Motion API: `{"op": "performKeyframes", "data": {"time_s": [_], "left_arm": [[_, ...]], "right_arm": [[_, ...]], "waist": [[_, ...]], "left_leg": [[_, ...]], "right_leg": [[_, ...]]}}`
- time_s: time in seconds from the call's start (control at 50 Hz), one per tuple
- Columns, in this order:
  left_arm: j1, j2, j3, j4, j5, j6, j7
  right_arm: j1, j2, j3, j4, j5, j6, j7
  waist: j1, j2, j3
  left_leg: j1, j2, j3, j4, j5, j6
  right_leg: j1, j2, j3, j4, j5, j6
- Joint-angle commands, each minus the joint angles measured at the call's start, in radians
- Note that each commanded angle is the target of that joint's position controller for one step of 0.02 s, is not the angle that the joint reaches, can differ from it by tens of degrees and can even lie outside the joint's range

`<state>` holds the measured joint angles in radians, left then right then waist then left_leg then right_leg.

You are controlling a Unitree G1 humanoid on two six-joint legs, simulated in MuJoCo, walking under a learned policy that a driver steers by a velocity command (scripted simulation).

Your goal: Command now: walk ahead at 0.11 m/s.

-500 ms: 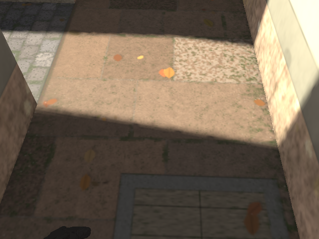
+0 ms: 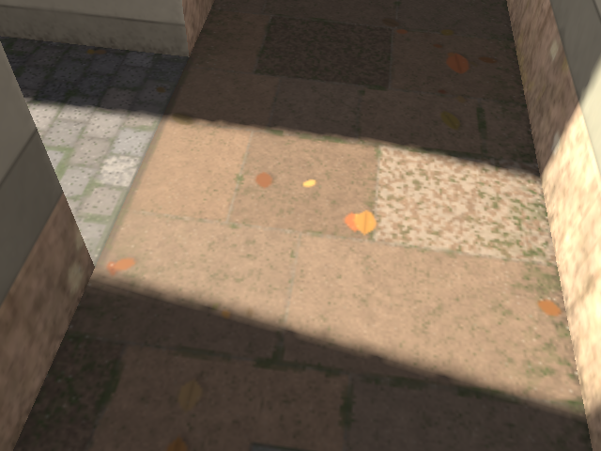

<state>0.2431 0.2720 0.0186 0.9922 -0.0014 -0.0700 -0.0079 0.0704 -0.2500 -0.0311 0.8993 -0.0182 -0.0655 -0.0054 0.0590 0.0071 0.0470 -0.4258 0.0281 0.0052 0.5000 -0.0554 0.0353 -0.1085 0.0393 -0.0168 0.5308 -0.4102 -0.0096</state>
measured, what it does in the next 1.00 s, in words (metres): walks ahead: right foot, then left foot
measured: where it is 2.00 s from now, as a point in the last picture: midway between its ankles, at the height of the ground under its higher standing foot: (311, 294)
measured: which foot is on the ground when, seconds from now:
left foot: down 0.00-0.36, up 0.38-0.76, down 0.78-1.00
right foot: up 0.00-0.34, down 0.36-0.78, up 0.80-1.00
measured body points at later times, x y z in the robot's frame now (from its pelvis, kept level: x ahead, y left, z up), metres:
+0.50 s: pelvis +0.08 +0.00 +0.02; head +0.08 -0.03 +0.47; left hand +0.03 +0.27 -0.11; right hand +0.23 -0.27 -0.10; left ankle +0.14 +0.13 -0.67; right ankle +0.03 -0.11 -0.73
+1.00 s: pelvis +0.31 +0.07 +0.02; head +0.33 +0.07 +0.47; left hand +0.41 +0.34 -0.11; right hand +0.35 -0.20 -0.12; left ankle +0.31 +0.16 -0.73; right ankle +0.35 -0.09 -0.65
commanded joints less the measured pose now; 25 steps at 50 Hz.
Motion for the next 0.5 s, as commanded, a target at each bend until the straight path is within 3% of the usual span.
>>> {"op": "performKeyframes", "data": {"time_s": [0.02, 0.04, 0.06, 0.1, 0.12, 0.18, 0.28, 0.32, 0.34, 0.36, 0.38, 0.4, 0.42, 0.46, 0.5], "left_arm": [[0.143, 0.074, 0.004, 0.002, -0.004, 0.027, 0.006], [0.109, 0.099, 0.015, -0.004, -0.016, 0.045, 0.018], [0.073, 0.110, 0.023, -0.003, -0.014, 0.066, 0.031], [0.050, 0.100, 0.030, -0.007, -0.005, 0.097, 0.050], [0.063, 0.092, 0.030, 0.000, -0.004, 0.099, 0.052], [0.052, 0.101, 0.040, 0.005, -0.006, 0.081, 0.049], [0.076, 0.065, 0.042, 0.040, 0.000, 0.045, 0.035], [0.140, 0.050, 0.040, 0.076, 0.006, 0.040, 0.030], [0.179, 0.053, 0.039, 0.093, 0.012, 0.038, 0.028], [0.259, 0.084, 0.043, 0.110, 0.014, 0.032, 0.029], [0.261, 0.187, 0.066, 0.099, -0.005, 0.030, 0.027], [0.202, 0.226, 0.075, 0.081, 0.018, 0.011, 0.029], [0.125, 0.170, 0.064, 0.049, 0.018, -0.012, 0.034], [0.108, 0.122, 0.054, 0.031, -0.005, -0.028, 0.026], [0.161, 0.087, 0.044, 0.039, -0.006, -0.030, 0.025]], "right_arm": [[0.186, -0.109, -0.015, 0.010, -0.001, 0.013, 0.012], [0.135, -0.127, -0.015, 0.006, 0.004, 0.009, 0.021], [0.080, -0.126, -0.011, -0.004, 0.006, 0.007, 0.024], [-0.012, -0.129, -0.008, -0.015, -0.003, 0.008, 0.017], [-0.013, -0.137, -0.011, -0.006, -0.004, 0.013, 0.012], [0.022, -0.192, -0.033, 0.008, 0.018, 0.021, -0.007], [0.014, -0.182, -0.043, 0.008, 0.046, 0.017, -0.018], [-0.004, -0.171, -0.044, 0.003, 0.060, 0.028, -0.019], [-0.029, -0.146, -0.038, -0.010, 0.060, 0.031, -0.017], [-0.064, -0.087, -0.023, -0.035, 0.054, 0.029, -0.010], [-0.081, -0.043, -0.014, -0.062, 0.046, 0.015, -0.001], [-0.089, -0.091, -0.025, -0.067, 0.050, -0.002, 0.003], [-0.051, -0.130, -0.036, -0.049, 0.056, -0.011, 0.011], [-0.023, -0.138, -0.046, -0.017, 0.037, -0.016, 0.014], [-0.062, -0.103, -0.042, -0.018, 0.028, -0.019, 0.018]], "waist": [[-0.066, 0.196, -0.290], [-0.057, 0.143, -0.240], [-0.049, 0.095, -0.188], [-0.020, 0.111, -0.137], [-0.017, 0.130, -0.138], [-0.036, 0.163, -0.134], [-0.004, 0.121, -0.098], [0.032, 0.102, -0.071], [0.048, 0.064, -0.045], [0.067, -0.094, -0.056], [0.049, -0.277, -0.002], [0.023, -0.255, 0.074], [-0.027, -0.190, 0.085], [-0.039, -0.135, 0.045], [-0.017, -0.111, 0.029]], "left_leg": [[0.483, 0.324, -0.385, -0.099, 0.529, 0.255], [0.418, 0.302, -0.377, -0.129, 0.313, 0.226], [0.333, 0.272, -0.346, -0.168, 0.164, 0.198], [0.187, 0.232, -0.301, -0.237, -0.057, 0.161], [0.147, 0.204, -0.270, -0.276, -0.214, 0.151], [0.129, 0.201, -0.281, -0.364, -0.473, 0.159], [0.081, 0.188, -0.235, -0.394, -0.509, 0.151], [0.028, 0.149, -0.186, -0.359, -0.541, 0.118], [-0.019, 0.107, -0.143, -0.287, -0.519, 0.084], [-0.152, 0.037, -0.061, -0.035, -0.465, 0.042], [-0.344, -0.074, 0.059, 0.202, -0.391, 0.006], [-0.409, -0.027, -0.037, 0.339, -0.354, 0.025], [-0.434, 0.005, -0.079, 0.400, -0.256, 0.030], [-0.436, 0.030, -0.058, 0.402, -0.169, 0.015], [-0.392, 0.038, -0.026, 0.370, -0.076, -0.011]], "right_leg": [[-0.287, -0.019, 0.068, 0.419, -0.320, 0.027], [-0.325, -0.048, 0.087, 0.472, -0.288, 0.033], [-0.332, -0.067, 0.084, 0.476, -0.240, 0.044], [-0.270, -0.100, 0.087, 0.417, -0.134, 0.061], [-0.234, -0.093, 0.062, 0.377, -0.098, 0.061], [-0.219, -0.067, -0.001, 0.323, -0.053, 0.035], [-0.101, -0.060, -0.038, 0.092, 0.049, -0.036], [0.002, -0.041, -0.074, -0.084, 0.130, -0.075], [0.044, -0.060, -0.043, -0.166, 0.102, -0.102], [0.143, -0.216, 0.175, -0.280, -0.046, -0.151], [0.150, -0.396, 0.469, -0.408, -0.276, -0.233], [0.053, -0.465, 0.597, -0.467, -0.371, -0.278], [0.061, -0.422, 0.524, -0.460, -0.278, -0.233], [0.122, -0.345, 0.360, -0.443, -0.091, -0.162], [0.119, -0.305, 0.255, -0.441, 0.067, -0.146]]}}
